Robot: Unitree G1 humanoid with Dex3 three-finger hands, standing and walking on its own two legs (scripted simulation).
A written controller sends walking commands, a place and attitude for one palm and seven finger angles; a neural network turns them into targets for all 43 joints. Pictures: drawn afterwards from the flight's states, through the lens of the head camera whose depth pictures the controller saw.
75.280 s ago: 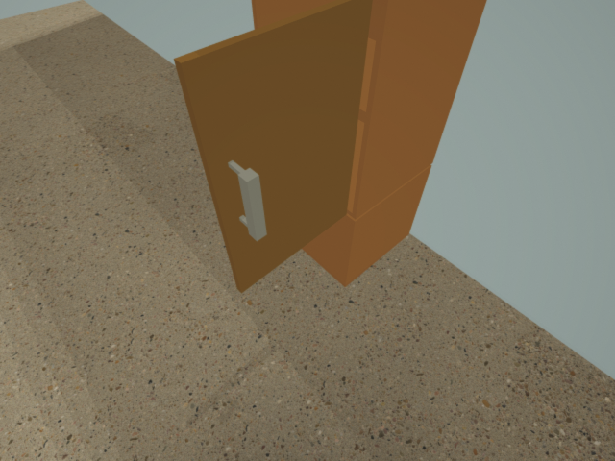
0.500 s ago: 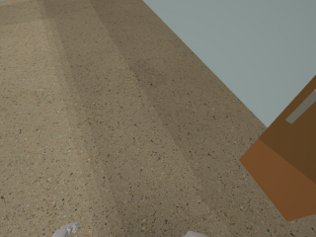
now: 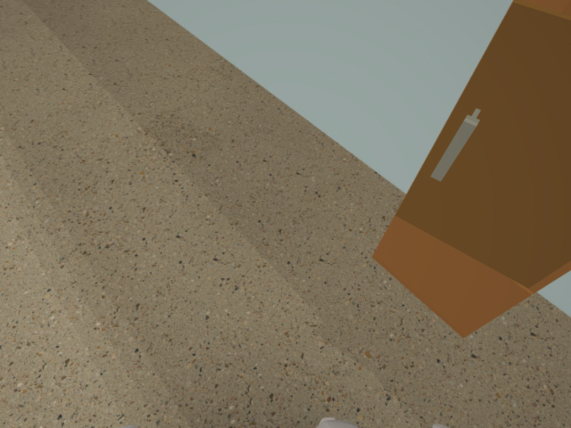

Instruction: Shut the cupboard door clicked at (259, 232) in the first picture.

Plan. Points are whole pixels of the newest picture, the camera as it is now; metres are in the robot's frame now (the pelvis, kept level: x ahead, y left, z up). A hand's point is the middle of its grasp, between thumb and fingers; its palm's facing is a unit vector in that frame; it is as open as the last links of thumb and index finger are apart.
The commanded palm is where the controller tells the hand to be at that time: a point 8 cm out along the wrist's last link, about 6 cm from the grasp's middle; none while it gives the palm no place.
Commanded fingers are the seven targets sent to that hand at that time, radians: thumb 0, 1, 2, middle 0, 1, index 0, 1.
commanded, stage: turn to face it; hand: left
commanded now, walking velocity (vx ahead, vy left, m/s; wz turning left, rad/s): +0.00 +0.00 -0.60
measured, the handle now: (456, 145) +0.69 -0.32 -0.01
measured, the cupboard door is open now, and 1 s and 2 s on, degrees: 13 13 13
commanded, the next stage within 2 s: take the last steps up to it in 0.82 s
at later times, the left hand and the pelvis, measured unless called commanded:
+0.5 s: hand (198, 413) +0.15 +0.14 -0.14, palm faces -0.27 -0.93 -0.27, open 7.4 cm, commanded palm none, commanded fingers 0.00 0.90 0.90 -0.20 -0.30 -0.20 -0.30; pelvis +0.01 -0.03 +0.01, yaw -17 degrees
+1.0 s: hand (218, 385) +0.20 +0.12 -0.16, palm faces -0.44 -0.87 -0.24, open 7.4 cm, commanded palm none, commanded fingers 0.00 0.90 0.90 -0.20 -0.30 -0.20 -0.30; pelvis +0.02 -0.02 +0.00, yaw -28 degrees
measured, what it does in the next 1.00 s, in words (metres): steps on the spot, turning right: right foot, then left foot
